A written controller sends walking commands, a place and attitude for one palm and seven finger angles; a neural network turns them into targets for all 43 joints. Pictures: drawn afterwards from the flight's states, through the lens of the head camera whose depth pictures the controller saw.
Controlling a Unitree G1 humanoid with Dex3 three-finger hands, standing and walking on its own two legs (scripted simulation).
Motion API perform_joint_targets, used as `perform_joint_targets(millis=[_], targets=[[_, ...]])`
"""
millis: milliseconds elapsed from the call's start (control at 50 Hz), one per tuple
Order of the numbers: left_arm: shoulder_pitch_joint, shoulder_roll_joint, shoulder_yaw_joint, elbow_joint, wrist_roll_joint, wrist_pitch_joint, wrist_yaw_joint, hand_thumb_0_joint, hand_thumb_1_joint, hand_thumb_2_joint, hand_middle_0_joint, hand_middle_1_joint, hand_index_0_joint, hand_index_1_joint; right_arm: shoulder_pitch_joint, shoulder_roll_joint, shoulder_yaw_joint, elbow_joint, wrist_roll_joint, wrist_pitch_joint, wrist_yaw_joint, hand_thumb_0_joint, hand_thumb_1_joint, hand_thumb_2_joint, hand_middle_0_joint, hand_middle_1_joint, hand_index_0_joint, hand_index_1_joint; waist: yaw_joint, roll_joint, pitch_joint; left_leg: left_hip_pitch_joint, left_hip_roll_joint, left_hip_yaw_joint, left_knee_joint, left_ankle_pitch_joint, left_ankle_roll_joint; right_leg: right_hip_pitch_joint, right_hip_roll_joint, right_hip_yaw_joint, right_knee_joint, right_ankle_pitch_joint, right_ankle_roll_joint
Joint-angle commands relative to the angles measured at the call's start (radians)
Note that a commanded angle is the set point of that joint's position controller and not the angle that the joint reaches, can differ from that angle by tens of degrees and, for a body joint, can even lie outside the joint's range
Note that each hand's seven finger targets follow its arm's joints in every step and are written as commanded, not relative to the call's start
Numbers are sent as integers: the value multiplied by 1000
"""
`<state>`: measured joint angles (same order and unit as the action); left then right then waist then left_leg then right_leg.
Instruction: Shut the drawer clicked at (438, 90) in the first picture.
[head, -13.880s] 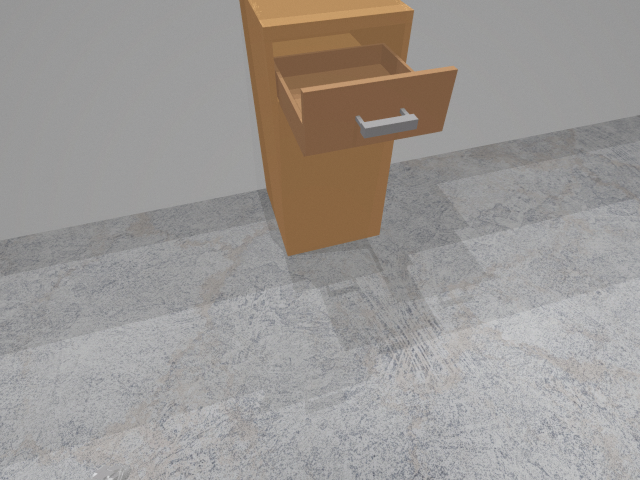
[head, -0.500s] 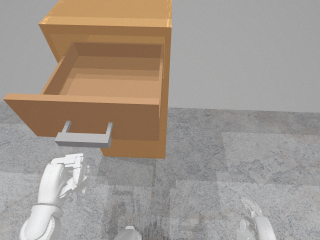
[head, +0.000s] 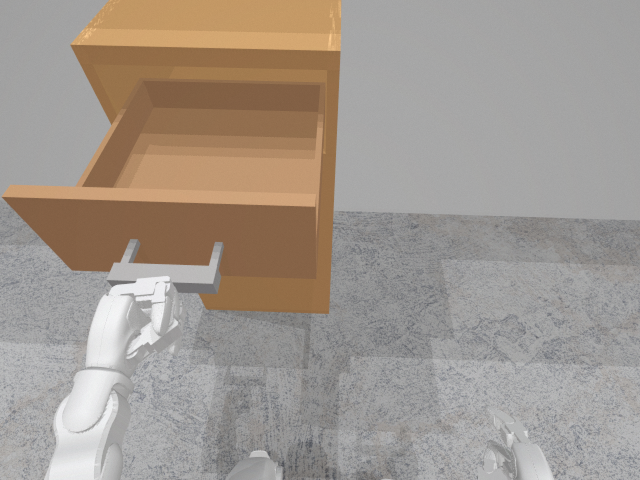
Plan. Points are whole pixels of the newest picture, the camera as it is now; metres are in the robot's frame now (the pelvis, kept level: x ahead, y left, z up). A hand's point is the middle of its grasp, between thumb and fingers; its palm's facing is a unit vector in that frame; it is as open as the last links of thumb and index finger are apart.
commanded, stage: push the drawer shut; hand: left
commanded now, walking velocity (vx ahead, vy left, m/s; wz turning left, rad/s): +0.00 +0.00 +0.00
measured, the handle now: (170, 263) +0.37 +0.20 +0.06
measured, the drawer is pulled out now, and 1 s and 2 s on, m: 0.28 0.16 0.04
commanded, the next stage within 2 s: none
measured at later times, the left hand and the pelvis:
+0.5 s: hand (186, 280) +0.35 +0.18 +0.05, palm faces -0.03 -1.00 -0.04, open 3.1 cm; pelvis -0.02 +0.01 +0.00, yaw +0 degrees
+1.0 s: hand (199, 239) +0.41 +0.18 +0.05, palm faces -0.02 -1.00 -0.03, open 3.0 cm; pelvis -0.01 +0.01 -0.01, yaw -1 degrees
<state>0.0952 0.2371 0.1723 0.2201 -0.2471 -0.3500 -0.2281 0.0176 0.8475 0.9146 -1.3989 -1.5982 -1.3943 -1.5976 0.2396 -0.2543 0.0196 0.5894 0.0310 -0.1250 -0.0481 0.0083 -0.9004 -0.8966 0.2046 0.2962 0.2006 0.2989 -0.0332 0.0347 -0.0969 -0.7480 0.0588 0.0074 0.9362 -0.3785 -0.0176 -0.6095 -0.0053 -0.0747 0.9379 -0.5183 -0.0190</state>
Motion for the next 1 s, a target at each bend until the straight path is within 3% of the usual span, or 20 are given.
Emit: perform_joint_targets(millis=[0,40,160,200,220,240,360,460,500,520,580,600,680,700,740,800,880,900,940,980], targets=[[-312,156,66,-196,-10,-78,20,0,900,900,-1400,-1600,-1400,-1600,-37,-129,-60,-117,0,-46,-13,0,-900,-900,200,300,200,300,-28,-7,-245,259,-43,-22,-88,178,47,-17,14,45,-153,319,18],[-340,131,41,-191,-10,-81,16,0,900,900,-1400,-1600,-1400,-1600,-38,-126,-59,-115,1,-48,-11,0,-900,-900,200,300,200,300,-29,15,-265,277,-44,-20,-92,174,44,-19,11,45,-154,312,17],[-516,140,20,-98,4,-74,25,0,900,900,-1400,-1600,-1400,-1600,-36,-133,-53,-89,4,-41,-21,0,-900,-900,200,300,200,300,-54,5,-232,259,-42,-34,-98,85,45,-75,14,46,-169,202,17],[-575,180,42,-65,11,-77,32,0,900,900,-1400,-1600,-1400,-1600,-31,-140,-52,-80,4,-37,-25,0,-900,-900,200,300,200,300,-57,-10,-234,248,-41,-38,-98,60,47,-76,16,51,-172,166,16],[-586,151,22,-39,10,-72,30,0,900,900,-1400,-1600,-1400,-1600,-31,-135,-49,-84,5,-35,-24,0,-900,-900,200,300,200,300,-55,-6,-238,253,-44,-36,-101,51,47,-78,16,53,-176,160,16],[-629,165,24,-24,13,-70,31,0,900,900,-1400,-1600,-1400,-1600,-29,-138,-47,-79,6,-33,-25,0,-900,-900,200,300,200,300,-58,4,-243,254,-42,-39,-102,44,44,-83,16,50,-173,151,14],[-719,211,68,80,16,-63,37,0,900,900,-1400,-1600,-1400,-1600,-10,-142,-45,-73,4,-14,-20,0,-900,-900,200,300,200,300,-47,15,-270,257,-44,-38,-107,58,42,-64,18,54,-179,165,11],[-817,212,67,184,20,-66,34,0,900,900,-1400,-1600,-1400,-1600,9,-144,-42,-69,4,5,-15,0,-900,-900,200,300,200,300,-58,2,-249,232,-46,-36,-110,22,43,-77,21,58,-189,131,13],[-830,266,114,216,26,-74,37,0,900,900,-1400,-1600,-1400,-1600,27,-151,-45,-65,1,12,-13,0,-900,-900,200,300,200,300,-48,-5,-268,225,-45,-39,-106,42,44,-62,25,58,-181,145,10],[-841,223,76,221,30,-75,32,0,900,900,-1400,-1600,-1400,-1600,30,-146,-44,-69,2,15,-10,0,-900,-900,200,300,200,300,-55,18,-283,249,-46,-38,-108,57,43,-72,24,54,-177,163,9],[-887,223,79,245,33,-79,35,0,900,900,-1400,-1600,-1400,-1600,51,-148,-51,-61,0,24,-3,0,-900,-900,200,300,200,300,-57,30,-305,271,-44,-42,-102,85,40,-81,26,49,-170,193,7],[-874,258,113,273,35,-79,39,0,900,900,-1400,-1600,-1400,-1600,62,-154,-54,-56,-2,30,-4,0,-900,-900,200,300,200,300,-55,-15,-307,256,-40,-46,-99,95,43,-71,30,46,-165,203,8],[-912,249,106,290,40,-85,37,0,900,900,-1400,-1600,-1400,-1600,76,-152,-58,-53,-2,44,3,0,-900,-900,200,300,200,300,-58,18,-316,261,-42,-37,-97,114,40,-72,30,49,-163,229,8],[-920,275,126,306,46,-87,40,0,900,900,-1400,-1600,-1400,-1600,83,-156,-58,-50,-3,49,2,0,-900,-900,200,300,200,300,-56,18,-316,258,-40,-42,-95,118,40,-77,32,44,-156,226,4],[-978,227,84,307,50,-94,41,0,900,900,-1400,-1600,-1400,-1600,90,-151,-61,-44,-2,52,5,0,-900,-900,200,300,200,300,-74,32,-320,290,-36,-47,-93,121,38,-116,34,40,-154,221,6],[-1007,259,107,337,61,-101,52,0,900,900,-1400,-1600,-1400,-1600,108,-158,-63,-34,-7,60,6,0,-900,-900,200,300,200,300,-71,33,-330,287,-35,-53,-86,136,39,-122,36,39,-144,228,3],[-1065,240,92,372,69,-106,57,0,900,900,-1400,-1600,-1400,-1600,118,-154,-66,-25,-8,69,10,0,-900,-900,200,300,200,300,-84,48,-343,304,-33,-50,-77,150,37,-142,37,38,-141,238,3],[-1063,268,116,384,72,-109,60,0,900,900,-1400,-1600,-1400,-1600,127,-159,-65,-23,-11,72,11,0,-900,-900,200,300,200,300,-75,41,-348,299,-32,-58,-75,159,37,-139,39,36,-133,240,0],[-1094,234,85,386,77,-113,59,0,900,900,-1400,-1600,-1400,-1600,127,-153,-66,-26,-10,76,16,0,-900,-900,200,300,200,300,-85,57,-365,319,-31,-57,-73,168,36,-154,39,35,-130,244,1],[-1126,272,116,433,81,-112,64,0,900,900,-1400,-1600,-1400,-1600,136,-159,-65,-15,-12,83,15,0,-900,-900,200,300,200,300,-88,34,-348,287,-30,-56,-67,144,38,-160,40,38,-132,227,2]])
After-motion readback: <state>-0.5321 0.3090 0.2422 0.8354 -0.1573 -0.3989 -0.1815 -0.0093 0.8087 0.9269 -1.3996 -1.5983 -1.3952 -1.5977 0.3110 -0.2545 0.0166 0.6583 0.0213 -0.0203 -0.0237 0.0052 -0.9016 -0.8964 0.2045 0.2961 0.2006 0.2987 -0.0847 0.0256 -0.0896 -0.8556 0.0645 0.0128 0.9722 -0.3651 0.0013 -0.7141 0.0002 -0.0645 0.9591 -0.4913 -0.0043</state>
